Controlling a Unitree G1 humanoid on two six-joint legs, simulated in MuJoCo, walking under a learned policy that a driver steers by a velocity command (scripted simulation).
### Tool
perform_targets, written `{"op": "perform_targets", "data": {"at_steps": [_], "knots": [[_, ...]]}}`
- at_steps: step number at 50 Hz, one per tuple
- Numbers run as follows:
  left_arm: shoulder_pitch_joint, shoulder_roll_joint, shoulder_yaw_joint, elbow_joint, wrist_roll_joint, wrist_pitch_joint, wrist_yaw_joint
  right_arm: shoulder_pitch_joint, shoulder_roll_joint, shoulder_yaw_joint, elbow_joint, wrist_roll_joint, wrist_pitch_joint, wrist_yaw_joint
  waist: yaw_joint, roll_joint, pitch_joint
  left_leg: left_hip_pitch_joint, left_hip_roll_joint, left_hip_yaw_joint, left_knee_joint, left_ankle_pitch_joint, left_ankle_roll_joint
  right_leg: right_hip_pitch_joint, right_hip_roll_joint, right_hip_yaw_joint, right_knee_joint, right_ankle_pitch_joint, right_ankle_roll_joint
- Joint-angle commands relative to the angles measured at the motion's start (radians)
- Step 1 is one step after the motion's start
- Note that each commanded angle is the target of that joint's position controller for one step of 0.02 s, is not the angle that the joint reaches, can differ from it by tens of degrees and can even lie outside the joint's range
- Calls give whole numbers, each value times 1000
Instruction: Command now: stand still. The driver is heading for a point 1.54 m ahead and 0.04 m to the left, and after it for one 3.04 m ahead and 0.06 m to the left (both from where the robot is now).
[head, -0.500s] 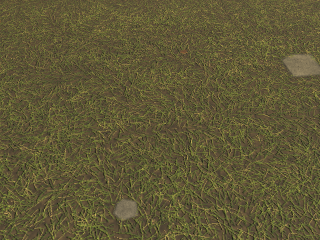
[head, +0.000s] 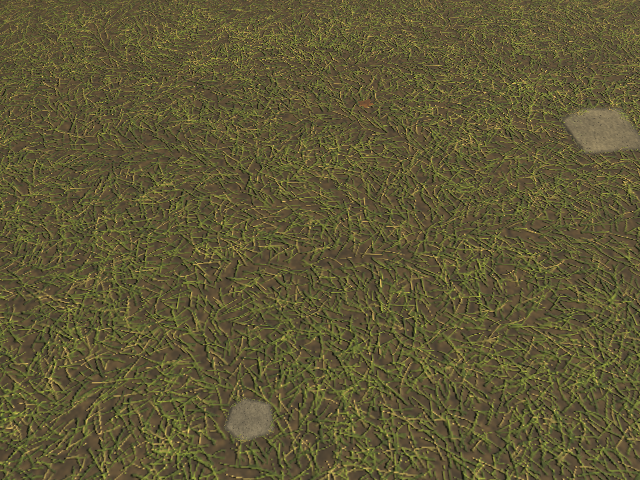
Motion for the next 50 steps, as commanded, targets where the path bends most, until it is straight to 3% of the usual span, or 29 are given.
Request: {"op": "perform_targets", "data": {"at_steps": [1, 6, 8, 9, 11, 13, 16, 18, 19, 20, 21, 22, 23, 24, 25, 26, 28, 31, 34, 40, 42, 43, 44, 45, 46, 47, 48, 49, 50], "knots": [[115, 78, 13, -1, 0, -2, 2, 13, -95, -14, -26, 0, -6, -3, 0, -13, 21, 163, 38, -44, -39, 183, 52, -196, -43, 42, -125, 142, -15], [118, 77, 13, -2, 0, -3, 1, 18, -94, -14, -26, 0, -6, -4, 0, -13, 22, 163, 38, -44, -39, 184, 51, -196, -43, 43, -126, 145, -16], [143, 95, 21, 7, -8, 2, 5, 38, -87, -14, -14, 5, -5, -3, 4, -46, 24, 137, -12, 10, 8, -102, 47, -201, -51, 68, -163, -118, -50], [130, 128, 31, -6, -14, 2, 8, 29, -92, -18, -19, 9, -9, -1, 10, -89, 63, 61, -46, 49, 67, -256, 43, -209, -87, 127, -198, -278, -91], [132, 197, 55, -27, -28, -12, 12, -65, -85, -17, -69, 17, -38, 12, 43, -174, 171, -157, -31, 76, 236, -249, 51, -166, -269, 354, -321, -450, -194], [132, 196, 62, -33, -20, -38, 10, -118, -81, -16, -103, 24, -74, 31, 54, -164, 230, -352, 48, 16, 354, -274, 73, -59, -367, 444, -336, -294, -242], [125, 179, 60, -40, -29, -49, -6, -127, -86, -18, -129, 35, -110, 53, 41, -114, 196, -357, 71, 27, 229, -292, 84, 53, -319, 327, -269, -47, -198], [66, 202, 62, -58, -32, -41, -16, 16, -73, -27, -74, 35, -115, 64, -36, -107, 126, 3, -16, 130, 78, -109, 75, -124, -235, 198, -191, 70, -156], [57, 209, 61, -65, -26, -42, -19, 145, -100, -48, -26, 33, -110, 64, -87, -104, 62, 211, -77, 162, 67, -42, 72, -208, -188, 150, -90, 259, -137], [17, 198, 55, -77, -27, -48, -21, 300, -148, -73, 10, 33, -108, 60, -169, -47, -11, 387, -22, 63, 27, -45, 105, -294, -129, 68, 139, 416, -90], [-7, 124, 34, -127, -22, -62, -21, 444, -274, -99, 15, 23, -109, 51, -199, 234, -98, 553, 261, -430, -185, -199, 243, -518, 12, -40, 570, 250, 1], [-26, 86, 28, -149, -38, -85, -21, 437, -227, -71, 22, 1, -122, 58, -161, 269, -160, 551, 394, -787, -357, -251, 322, -622, 56, 134, 819, -130, -12], [-53, 116, 36, -166, -67, -97, -29, 316, -182, -48, -10, 2, -135, 57, -105, 175, -52, 465, 402, -697, -346, -315, 297, -715, -13, 184, 911, -91, -50], [-81, 140, 40, -173, -68, -101, -33, 221, -130, -30, -41, 3, -139, 61, -71, 101, 2, 383, 356, -539, -340, -295, 251, -720, -71, 164, 903, 8, -80], [-86, 144, 47, -168, -56, -101, -30, 162, -114, -18, -58, 1, -140, 69, -40, 45, 41, 306, 309, -411, -358, -209, 216, -699, -111, 146, 838, 97, -90], [-79, 158, 60, -163, -41, -92, -27, 139, -102, -10, -65, -4, -139, 71, -16, 47, 50, 247, 259, -303, -371, -119, 183, -641, -140, 135, 769, 149, -90], [-62, 148, 66, -153, -38, -72, -32, 176, -95, -2, -56, -10, -132, 64, 0, 65, 53, 203, 206, -185, -390, 17, 169, -586, -152, 105, 708, 197, -73], [-168, 131, 64, -195, -28, -57, -35, 240, -137, -4, -47, -13, -128, 44, -9, 37, 76, 219, 207, -130, -410, 166, 192, -671, -159, 81, 592, 271, -28], [-321, 116, 51, -252, -25, -63, -43, 257, -150, -5, -63, -14, -117, 29, -39, 37, 92, 227, 196, -85, -425, 196, 189, -683, -143, 62, 363, 382, -4], [-501, 123, 34, -315, -35, -79, -80, 343, -167, -19, -56, 6, -105, 23, -76, 55, 123, 351, 238, -40, -396, 209, 175, -638, -89, 31, 110, 427, -32], [-498, 144, 38, -327, -36, -85, -92, 334, -179, -26, -59, 8, -98, 23, -49, 73, 102, 413, 260, -29, -339, 325, 160, -587, -67, 23, 67, 370, -63], [-456, 169, 49, -322, -36, -87, -94, 318, -193, -31, -65, 5, -95, 23, -16, 94, 63, 433, 263, -21, -280, 490, 148, -507, -40, 9, 61, 337, -81], [-367, 204, 66, -303, -36, -88, -93, 302, -209, -36, -70, 1, -89, 24, 38, 120, -7, 443, 255, -4, -167, 683, 135, -376, -2, -15, 69, 311, -104], [-186, 249, 91, -248, -37, -85, -87, 283, -202, -33, -77, -4, -81, 25, 129, 122, -111, 386, 209, 34, 43, 789, 108, -144, 37, -40, 67, 305, -133], [1, 321, 113, -205, -27, -80, -76, 281, -171, -17, -103, -14, -80, 28, 192, 46, -248, 146, 159, 60, 361, 548, 72, 188, -119, 145, 100, 287, -192], [90, 404, 127, -170, -9, -80, -81, 434, 2, 29, -112, -4, -104, 44, 98, -259, -450, -229, -52, 4, 757, -201, 14, 535, -386, 701, -54, 10, -370], [74, 304, 98, -172, -9, -81, -81, 355, -85, 10, -107, 27, -138, 50, 132, -211, -455, -341, -48, -155, 895, -351, 36, 524, -384, 858, -201, -40, -339], [-30, 260, 84, -182, -16, -86, -78, 240, -150, -8, -153, 50, -155, 50, 113, -185, -278, -431, 9, -130, 928, -298, 54, 392, -355, 687, -201, 36, -282], [-131, 223, 69, -207, -14, -90, -76, 173, -166, -9, -173, 44, -161, 41, 80, -71, -197, -397, 68, -107, 882, -203, 63, 221, -323, 541, -214, 170, -253]]}}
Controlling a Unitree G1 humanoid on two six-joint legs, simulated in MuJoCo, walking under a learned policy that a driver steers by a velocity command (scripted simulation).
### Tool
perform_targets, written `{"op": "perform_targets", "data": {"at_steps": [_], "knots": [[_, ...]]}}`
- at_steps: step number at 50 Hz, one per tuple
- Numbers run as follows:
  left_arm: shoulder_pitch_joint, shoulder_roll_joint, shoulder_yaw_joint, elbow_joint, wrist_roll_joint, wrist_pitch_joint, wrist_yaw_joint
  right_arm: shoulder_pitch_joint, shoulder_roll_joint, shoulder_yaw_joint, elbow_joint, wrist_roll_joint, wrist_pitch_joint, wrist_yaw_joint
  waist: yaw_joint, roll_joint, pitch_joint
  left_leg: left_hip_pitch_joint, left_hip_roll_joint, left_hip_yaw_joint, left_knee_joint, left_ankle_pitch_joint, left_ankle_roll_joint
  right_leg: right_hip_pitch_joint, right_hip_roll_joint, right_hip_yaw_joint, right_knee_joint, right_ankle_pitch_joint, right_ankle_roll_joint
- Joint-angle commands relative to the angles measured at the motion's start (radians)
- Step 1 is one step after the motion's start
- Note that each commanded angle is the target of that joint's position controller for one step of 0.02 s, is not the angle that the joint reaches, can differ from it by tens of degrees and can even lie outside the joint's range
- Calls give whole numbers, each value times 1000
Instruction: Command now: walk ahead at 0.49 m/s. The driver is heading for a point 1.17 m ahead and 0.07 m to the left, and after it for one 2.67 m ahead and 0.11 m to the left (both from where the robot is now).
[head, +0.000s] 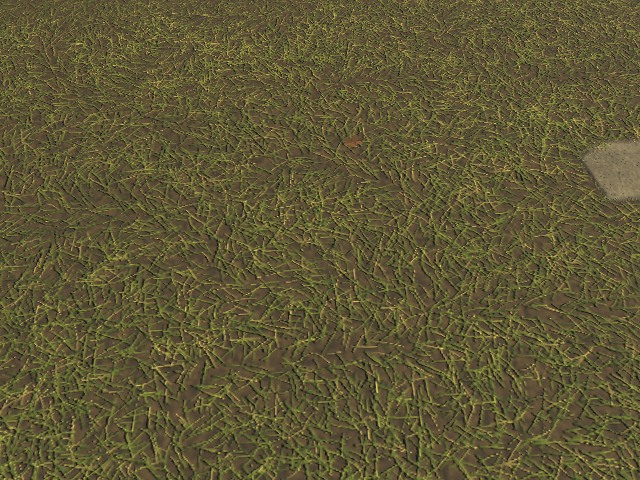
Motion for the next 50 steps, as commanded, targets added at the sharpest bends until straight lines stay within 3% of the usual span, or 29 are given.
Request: {"op": "perform_targets", "data": {"at_steps": [1, 2, 3, 4, 6, 9, 13, 17, 19, 21, 22, 23, 24, 25, 26, 27, 28, 29, 30, 32, 35, 37, 41, 46, 48, 50], "knots": [[132, 105, 21, 4, 13, -11, 4, -79, -115, -26, -105, 2, -44, -11, 65, -26, -157, -455, 97, -35, 178, 127, 34, 460, -305, 449, -350, 42, -183], [109, 81, 13, 10, 24, -17, 0, -48, -100, -32, -100, -8, -27, -14, 23, -45, -143, -379, 130, -45, 133, 161, 38, 367, -272, 377, -375, 79, -171], [110, 69, 11, 21, 24, -17, -3, -21, -76, -31, -93, -8, -10, -14, 4, -60, -127, -346, 138, -44, 100, 169, 39, 319, -255, 341, -405, 73, -175], [123, 75, 11, 32, 20, -18, -1, -10, -58, -31, -92, -7, 2, -16, -7, -65, -106, -339, 145, -36, 63, 170, 36, 284, -245, 307, -434, 70, -183], [151, 108, 17, 48, 17, -20, 12, -64, -60, -33, -114, -13, 16, -18, -12, -62, -56, -388, 157, -23, -24, 218, 18, 246, -242, 262, -479, 74, -194], [205, 135, 23, 60, 15, -12, 35, -189, -74, -39, -155, -27, 17, -16, 15, -46, -18, -499, 161, -15, -199, 379, -13, 290, -237, 225, -508, 75, -187], [261, 149, 24, 72, 4, -2, 48, -326, -56, -33, -188, -23, 6, -3, 57, -58, 2, -469, 114, 32, -449, 557, -23, 327, -200, 140, -506, 94, -144], [331, 158, 29, 105, -4, 10, 49, -436, -54, -24, -223, -13, 0, 16, 96, -64, 30, -467, 84, 51, -572, 542, -17, 433, -232, 124, -465, 92, -136], [341, 165, 34, 115, -7, 19, 52, -460, -65, -24, -242, -10, -6, 28, 92, -72, 36, -472, 79, 45, -611, 480, 5, 501, -266, 134, -425, 114, -126], [323, 179, 41, 115, -9, 29, 55, -424, -92, -33, -243, -9, -13, 36, 59, -90, 13, -404, 59, 57, -638, 403, 32, 543, -287, 141, -367, 216, -107], [298, 187, 43, 109, -9, 34, 56, -360, -115, -44, -229, -9, -17, 37, 17, -102, -26, -303, 29, 84, -651, 378, 49, 546, -277, 125, -293, 374, -93], [277, 173, 38, 104, -8, 40, 56, -218, -150, -67, -184, -13, -18, 33, -54, -92, -108, -115, -10, 117, -667, 380, 73, 517, -228, 83, -125, 525, -68], [278, 137, 21, 86, 2, 41, 56, -25, -220, -93, -134, -21, -18, 25, -122, -29, -248, 183, 86, 8, -636, 381, 125, 357, -170, 35, 150, 424, -32], [394, 16, -14, 71, 10, 21, 45, 95, -325, -118, -107, -35, -11, 22, -80, 224, -385, 569, 341, -462, -708, 235, 287, -65, 5, 14, 557, -41, 45], [367, 54, -10, 80, -5, -6, 40, 99, -246, -91, -107, -30, -12, 27, -93, 241, -447, 609, 383, -706, -860, 131, 308, -210, 34, 173, 716, -419, 33], [277, 135, 11, 55, -34, -21, 36, 10, -188, -73, -121, -22, -15, 28, -82, 182, -304, 500, 350, -560, -862, 109, 249, -306, -30, 189, 777, -369, 9], [211, 143, 11, 36, -35, -24, 40, -81, -147, -60, -147, -24, -15, 27, -56, 106, -215, 350, 313, -417, -876, 170, 213, -298, -89, 158, 746, -271, -3], [179, 138, 17, 34, -21, -18, 48, -149, -113, -48, -158, -32, -14, 31, -25, 52, -144, 200, 273, -314, -912, 241, 195, -253, -129, 143, 677, -191, -2], [194, 126, 24, 37, -12, -3, 54, -180, -90, -40, -158, -42, -18, 33, 12, 71, -114, 101, 238, -243, -944, 286, 179, -185, -161, 151, 618, -139, -2], [229, 85, 21, 46, -8, 23, 56, -166, -90, -40, -142, -42, -22, 33, 38, 85, -94, 20, 209, -170, -994, 342, 187, -123, -174, 141, 563, -99, 8], [153, 85, 24, 16, 3, 35, 60, -108, -134, -50, -119, -40, -25, 15, 33, 47, -51, 30, 210, -112, -1029, 452, 203, -207, -181, 134, 432, 10, 40], [85, 79, 24, -7, 8, 33, 57, -75, -136, -49, -109, -36, -19, 3, 18, 41, -38, 66, 202, -78, -1034, 490, 192, -249, -176, 129, 315, 109, 55], [-47, 54, 12, -41, 0, 24, 41, -18, -143, -47, -95, -26, -11, -7, -24, 52, -7, 97, 173, -9, -1046, 471, 161, -211, -134, 85, 86, 259, 57], [-170, 57, 0, -90, -9, 13, 12, 59, -153, -55, -58, -19, 11, -12, -59, 54, 40, 246, 229, -8, -988, 484, 156, -234, -106, 76, -47, 199, 34], [-165, 75, 3, -100, -11, 7, 1, 52, -164, -62, -54, -15, 20, -15, -37, 67, 33, 295, 256, -13, -941, 559, 142, -200, -93, 72, -77, 127, 8], [-59, 119, 23, -78, -9, 2, 0, 12, -182, -68, -63, -14, 28, -17, 32, 94, -37, 303, 246, 7, -820, 830, 118, -17, -40, 30, -94, 69, -25]]}}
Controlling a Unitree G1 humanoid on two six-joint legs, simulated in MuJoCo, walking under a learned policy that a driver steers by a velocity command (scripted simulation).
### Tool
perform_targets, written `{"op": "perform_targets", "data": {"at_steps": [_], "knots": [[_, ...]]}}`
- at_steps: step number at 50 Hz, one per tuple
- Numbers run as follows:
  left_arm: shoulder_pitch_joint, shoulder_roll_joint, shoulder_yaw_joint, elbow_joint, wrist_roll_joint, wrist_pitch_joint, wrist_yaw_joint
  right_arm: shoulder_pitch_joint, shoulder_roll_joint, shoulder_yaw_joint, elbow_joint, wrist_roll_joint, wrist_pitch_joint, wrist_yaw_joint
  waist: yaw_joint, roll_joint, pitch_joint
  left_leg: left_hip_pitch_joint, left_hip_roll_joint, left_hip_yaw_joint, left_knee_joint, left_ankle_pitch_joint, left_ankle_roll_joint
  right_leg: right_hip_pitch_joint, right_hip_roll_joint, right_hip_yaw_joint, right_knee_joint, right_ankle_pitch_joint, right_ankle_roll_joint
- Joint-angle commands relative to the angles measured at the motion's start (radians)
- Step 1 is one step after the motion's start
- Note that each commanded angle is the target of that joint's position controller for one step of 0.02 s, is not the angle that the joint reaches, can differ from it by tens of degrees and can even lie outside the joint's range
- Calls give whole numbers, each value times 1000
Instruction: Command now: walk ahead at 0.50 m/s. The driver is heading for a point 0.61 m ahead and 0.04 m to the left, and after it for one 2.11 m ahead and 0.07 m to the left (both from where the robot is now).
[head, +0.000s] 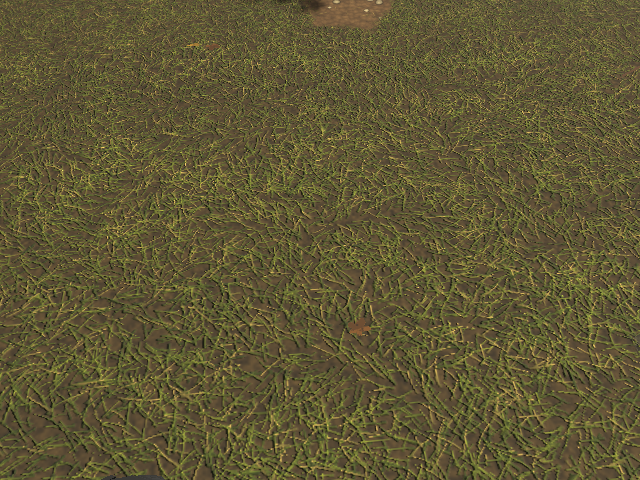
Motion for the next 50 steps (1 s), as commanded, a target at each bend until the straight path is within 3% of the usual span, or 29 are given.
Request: {"op": "perform_targets", "data": {"at_steps": [1, 2, 3, 4, 5, 6, 7, 8, 10, 12, 15, 19, 24, 27, 28, 29, 30, 31, 32, 33, 34, 35, 36, 37, 41, 43, 46, 50], "knots": [[163, 167, 60, -6, 3, -19, 0, -32, -166, -33, -40, 3, 8, -6, 161, 121, -75, -37, 235, -62, 268, 864, 123, 277, 64, -48, -30, -48, -62], [353, 235, 83, 40, 14, -18, 9, -28, -135, -17, -60, -9, 9, -6, 224, 47, -218, -233, 179, -21, 555, 680, 88, 598, -65, 97, 12, -20, -119], [448, 321, 101, 66, 23, -13, 10, 91, -6, 19, -72, -14, -13, 4, 170, -208, -354, -648, -13, -19, 950, 109, 16, 957, -308, 584, -86, -204, -282], [449, 242, 74, 62, 16, -12, 8, 62, -61, 11, -59, 4, -42, 12, 191, -205, -405, -774, -20, -177, 1092, -198, 29, 989, -336, 773, -205, -274, -289], [362, 191, 58, 52, 8, -14, 11, -34, -131, -9, -88, 29, -57, 16, 181, -153, -255, -863, 41, -173, 1138, -147, 46, 876, -301, 615, -208, -260, -233], [277, 160, 47, 30, 10, -14, 13, -101, -138, -9, -104, 29, -63, 11, 155, -69, -162, -847, 97, -142, 1099, -51, 52, 718, -262, 472, -224, -170, -200], [215, 136, 40, 22, 20, -16, 10, -133, -131, -16, -108, 15, -58, 3, 122, -19, -99, -801, 134, -129, 1029, 19, 51, 570, -227, 382, -256, -97, -182], [185, 106, 30, 22, 30, -20, 6, -119, -120, -22, -104, 7, -43, -2, 85, -30, -70, -735, 163, -135, 978, 60, 53, 473, -191, 312, -288, -52, -167], [195, 105, 30, 37, 30, -25, 5, -81, -74, -19, -96, 5, -16, -4, 56, -51, -56, -674, 178, -128, 916, 90, 46, 392, -172, 252, -343, -32, -178], [224, 138, 37, 53, 27, -28, 17, -123, -72, -21, -113, -2, -5, -6, 52, -38, -22, -717, 186, -120, 836, 158, 29, 373, -169, 208, -382, -4, -190], [269, 155, 40, 70, 23, -21, 36, -232, -74, -23, -149, -12, -6, -4, 76, -20, 10, -795, 185, -116, 661, 318, 5, 412, -160, 163, -406, 17, -177], [327, 161, 39, 92, 12, -13, 45, -359, -50, -12, -180, -6, -14, 11, 117, -25, 41, -760, 142, -76, 433, 480, 4, 440, -129, 89, -407, 8, -143], [402, 172, 46, 136, 4, 6, 47, -473, -57, -2, -228, 5, -21, 38, 150, -31, 83, -771, 114, -64, 314, 415, 26, 572, -186, 89, -344, 23, -139], [379, 189, 55, 139, 2, 22, 54, -419, -94, -15, -230, 6, -30, 47, 97, -56, 49, -664, 78, -41, 273, 303, 67, 635, -215, 96, -249, 215, -113], [349, 193, 55, 132, -2, 27, 56, -324, -118, -29, -204, 3, -32, 45, 41, -63, -5, -526, 43, -8, 248, 301, 89, 628, -189, 67, -142, 385, -94], [341, 167, 46, 126, -1, 31, 57, -156, -169, -56, -149, -3, -33, 39, -29, -37, -111, -286, 32, -3, 254, 331, 119, 558, -129, 22, 56, 443, -64], [362, 129, 28, 103, 20, 30, 57, 20, -250, -77, -117, -16, -31, 29, -71, 103, -267, 19, 239, -248, 270, 350, 189, 342, -60, -31, 394, 130, -22], [487, 3, -5, 107, 16, 6, 46, 50, -287, -79, -98, -10, -27, 38, 4, 351, -372, 298, 427, -717, 129, 156, 339, -32, 126, 28, 700, -542, 29], [414, 112, 19, 109, -7, -15, 41, 32, -192, -51, -107, 0, -28, 41, -31, 238, -328, 260, 400, -747, 69, 25, 297, -141, 73, 151, 809, -574, 9], [319, 154, 32, 77, -26, -26, 39, -49, -150, -39, -122, -1, -31, 39, -21, 192, -195, 137, 371, -605, 57, 41, 253, -205, 25, 126, 822, -490, -8], [268, 150, 33, 65, -23, -28, 46, -131, -131, -30, -143, -9, -31, 39, 9, 103, -122, -10, 336, -496, 30, 117, 231, -171, -29, 99, 778, -391, -11], [246, 143, 40, 65, -10, -22, 52, -178, -104, -23, -149, -22, -32, 41, 34, 84, -65, -128, 300, -419, -3, 172, 225, -135, -58, 95, 719, -329, -10], [276, 126, 43, 71, -7, -7, 52, -188, -83, -16, -145, -32, -33, 43, 68, 114, -54, -197, 271, -363, -28, 208, 216, -72, -84, 104, 681, -286, -11], [297, 105, 43, 77, -7, 6, 52, -183, -74, -14, -139, -31, -35, 44, 81, 123, -48, -232, 256, -331, -54, 220, 220, -42, -91, 101, 651, -270, -7], [203, 91, 45, 45, 8, 27, 57, -116, -127, -27, -112, -24, -40, 21, 77, 81, 16, -252, 257, -259, -117, 302, 238, -134, -107, 90, 477, -141, 32], [145, 84, 44, 28, 14, 24, 53, -85, -129, -27, -102, -21, -34, 11, 66, 78, 26, -224, 245, -218, -120, 351, 224, -169, -103, 84, 372, -34, 45], [62, 65, 36, 4, 12, 17, 40, -41, -124, -24, -86, -12, -26, 4, 41, 89, 41, -212, 211, -143, -111, 394, 192, -139, -78, 58, 210, 108, 46], [-81, 58, 24, -49, 5, 8, 16, 25, -133, -25, -57, -4, -13, 0, -3, 71, 85, -147, 223, -120, -95, 398, 184, -133, -42, 32, 66, 138, 38]]}}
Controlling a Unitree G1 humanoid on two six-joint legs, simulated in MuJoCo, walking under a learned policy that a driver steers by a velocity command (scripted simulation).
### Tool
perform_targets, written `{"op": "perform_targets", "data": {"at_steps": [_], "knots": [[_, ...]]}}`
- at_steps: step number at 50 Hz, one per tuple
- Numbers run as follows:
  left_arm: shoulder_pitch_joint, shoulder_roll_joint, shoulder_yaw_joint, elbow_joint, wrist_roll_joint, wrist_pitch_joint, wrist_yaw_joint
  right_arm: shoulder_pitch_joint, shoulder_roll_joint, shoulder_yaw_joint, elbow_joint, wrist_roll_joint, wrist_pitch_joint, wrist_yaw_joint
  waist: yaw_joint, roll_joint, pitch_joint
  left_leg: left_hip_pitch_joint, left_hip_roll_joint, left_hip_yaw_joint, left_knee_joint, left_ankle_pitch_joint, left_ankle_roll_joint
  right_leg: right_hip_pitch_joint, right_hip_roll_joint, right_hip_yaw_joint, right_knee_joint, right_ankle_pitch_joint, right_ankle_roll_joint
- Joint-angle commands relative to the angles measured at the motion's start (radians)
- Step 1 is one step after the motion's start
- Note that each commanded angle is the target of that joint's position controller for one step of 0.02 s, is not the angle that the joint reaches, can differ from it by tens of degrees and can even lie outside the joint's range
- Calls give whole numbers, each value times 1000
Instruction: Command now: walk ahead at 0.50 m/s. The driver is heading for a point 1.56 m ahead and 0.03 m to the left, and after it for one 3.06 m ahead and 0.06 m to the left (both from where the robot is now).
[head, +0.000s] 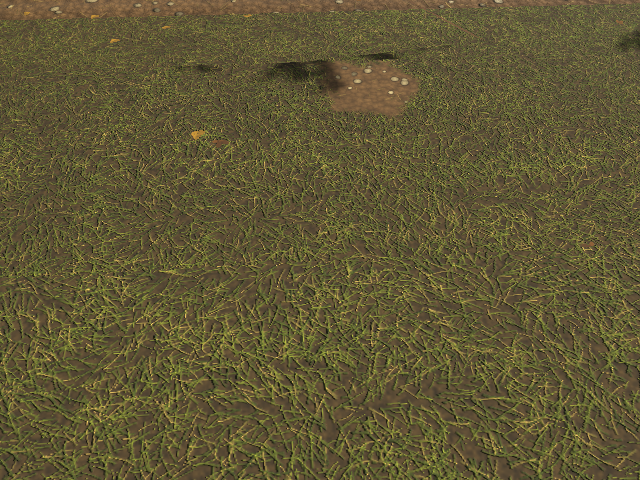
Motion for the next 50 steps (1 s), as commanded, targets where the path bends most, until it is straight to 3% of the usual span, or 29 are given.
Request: {"op": "perform_targets", "data": {"at_steps": [1, 5, 7, 8, 9, 10, 11, 12, 13, 14, 16, 20, 22, 23, 25, 28, 30, 32, 38, 39, 41, 43, 44, 45, 46, 47, 48, 49, 50], "knots": [[-167, 37, -3, -106, -5, -22, -23, 52, -164, -33, -18, 6, 4, -9, -18, 81, 98, -10, 274, -116, -56, 278, 134, -19, 36, -32, -97, 19, -7], [-129, 78, 4, -121, -15, -39, -45, 48, -186, -48, 1, 7, 23, -13, 28, 133, 69, 87, 329, -128, 43, 435, 116, 79, 59, -33, -139, -108, -53], [97, 141, 38, -57, -5, -41, -42, -3, -185, -48, -14, 10, 29, -14, 144, 140, -58, 44, 269, -77, 262, 712, 81, 396, 132, -90, -128, -131, -90], [273, 210, 61, -16, 6, -41, -35, 4, -156, -34, -30, 3, 32, -16, 203, 52, -190, -112, 205, -28, 544, 538, 43, 679, 15, 44, -114, -89, -145], [376, 285, 76, 7, 3, -36, -34, 160, -27, 2, -25, -8, 15, -1, 156, -189, -355, -514, 34, -30, 961, -6, -27, 1076, -216, 488, -171, -287, -324], [401, 206, 52, 14, -8, -35, -38, 132, -63, -3, -14, 12, -12, 7, 176, -231, -398, -661, -4, -178, 1114, -358, -11, 1102, -246, 706, -325, -409, -338], [331, 154, 35, 7, -11, -35, -38, 23, -147, -28, -49, 39, -24, 9, 176, -159, -248, -748, 57, -184, 1183, -303, 8, 986, -216, 563, -341, -424, -281], [224, 126, 24, -26, 0, -34, -37, -50, -159, -31, -67, 41, -26, -2, 147, -64, -133, -729, 109, -146, 1153, -205, 10, 796, -189, 425, -360, -303, -252], [144, 108, 17, -40, 17, -35, -39, -64, -159, -39, -68, 24, -18, -13, 109, -12, -69, -659, 147, -145, 1085, -126, 5, 633, -155, 318, -391, -181, -245], [116, 82, 11, -40, 26, -40, -40, -41, -135, -42, -64, 16, -3, -19, 75, -32, -54, -588, 183, -154, 1029, -84, 5, 545, -124, 256, -418, -147, -231], [108, 70, 7, -27, 20, -47, -37, -23, -105, -42, -65, 19, 19, -24, 44, -27, -36, -525, 212, -156, 920, -56, 1, 473, -99, 201, -472, -163, -224], [180, 137, 22, 8, 19, -41, -3, -170, -111, -46, -132, -3, 28, -23, 65, -9, 19, -644, 226, -151, 671, 89, -25, 519, -102, 156, -531, -94, -227], [219, 166, 35, 32, 28, -34, 6, -167, -91, -43, -127, -14, 21, -7, 65, 2, -25, -629, 223, -148, 665, 229, -33, 557, -108, 111, -494, 47, -227], [254, 159, 35, 33, 20, -36, 2, -126, -100, -48, -102, 3, 25, 5, 65, 26, -47, -656, 219, -145, 691, 277, -32, 585, -102, 104, -472, -5, -239], [322, 117, 21, 62, 1, -42, 10, -241, -136, -64, -144, 28, 18, 16, 92, -21, 21, -841, 235, -190, 643, 333, -21, 684, -107, 143, -471, -190, -224], [400, 117, 19, 83, 12, -40, 24, -358, -135, -63, -187, 18, -4, 36, 127, -28, 68, -984, 236, -196, 562, 362, -12, 790, -135, 168, -434, -218, -211], [389, 117, 15, 72, 13, -31, 43, -398, -105, -50, -198, -5, -10, 57, 135, -25, 89, -870, 217, -152, 464, 531, -15, 671, -94, 90, -389, -238, -188], [385, 122, 14, 56, 5, -25, 51, -417, -94, -42, -207, -10, -13, 70, 144, -1, 104, -800, 196, -134, 439, 601, -13, 589, -95, 79, -319, -298, -187], [431, 138, 23, 35, -9, -2, 57, -484, -85, -8, -233, 19, -17, 111, 188, -9, 134, -677, 175, -124, 251, 636, -5, 604, -92, 53, -102, -351, -117], [425, 141, 23, 27, -8, 2, 58, -459, -88, -5, -224, 21, -14, 114, 186, -17, 122, -630, 180, -129, 227, 645, -10, 609, -89, 51, -56, -343, -99], [413, 131, 19, 27, -11, 9, 52, -343, -136, -20, -172, 26, -8, 102, 129, -21, 57, -493, 199, -126, 180, 664, 0, 657, -77, 43, 137, -226, -82], [377, 150, 21, 33, -13, 6, 34, 10, -217, -58, -47, 6, -11, 77, -55, 37, -99, -15, 142, -20, 145, 678, 14, 512, -8, -7, 584, -56, -29], [451, 67, 13, 66, -18, -7, 27, 125, -241, -55, -2, -19, -9, 74, -75, 230, -188, 317, 267, -116, 315, 881, 77, 194, 111, -15, 1059, -772, 43], [648, 11, -9, 71, -31, -40, 12, 131, -302, -51, -6, -32, -14, 71, 11, 483, -327, 591, 367, -255, 633, 1268, 138, -124, 158, 176, 1338, -972, 40], [619, 75, -5, 41, -44, -70, 9, 186, -291, -59, -8, 2, 8, 71, -42, 423, -476, 602, 428, -414, 521, 1030, 219, -173, 153, 238, 1297, -921, 44], [487, 55, -12, -44, -76, -73, 24, 198, -348, -80, 40, 19, 23, 63, -17, 352, -471, 509, 526, -659, 270, 367, 283, -269, 127, 148, 1294, -823, 56], [356, 68, -14, -65, -67, -51, 54, 61, -244, -49, 0, 20, 27, 50, 11, 116, -322, 319, 484, -689, 117, 81, 244, -298, 59, 30, 1235, -699, 50], [339, 90, -13, -77, -74, -35, 64, -49, -232, -36, -48, -9, 10, 45, 42, 120, -247, 133, 544, -730, 104, 16, 287, -278, 28, 42, 1204, -569, 28], [326, 106, -5, -61, -42, -15, 69, -163, -156, -12, -77, -24, -18, 50, 78, 42, -144, -95, 498, -633, 127, 102, 237, -176, -26, 103, 980, -407, -5]]}}
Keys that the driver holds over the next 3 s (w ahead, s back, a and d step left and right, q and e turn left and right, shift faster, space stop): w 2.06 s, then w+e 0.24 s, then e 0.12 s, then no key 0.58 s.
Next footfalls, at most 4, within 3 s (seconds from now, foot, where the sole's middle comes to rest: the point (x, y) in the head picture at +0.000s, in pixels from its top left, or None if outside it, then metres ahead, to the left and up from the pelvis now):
0.16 right None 0.28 -0.15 -0.78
0.86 left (237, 429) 0.68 0.17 -0.93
1.36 right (324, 318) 0.99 -0.06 -0.93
2.10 left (214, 242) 1.41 0.28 -1.08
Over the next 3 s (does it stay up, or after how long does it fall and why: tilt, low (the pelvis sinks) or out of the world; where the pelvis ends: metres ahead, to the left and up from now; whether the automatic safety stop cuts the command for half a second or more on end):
stays up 1.58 0.17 -0.31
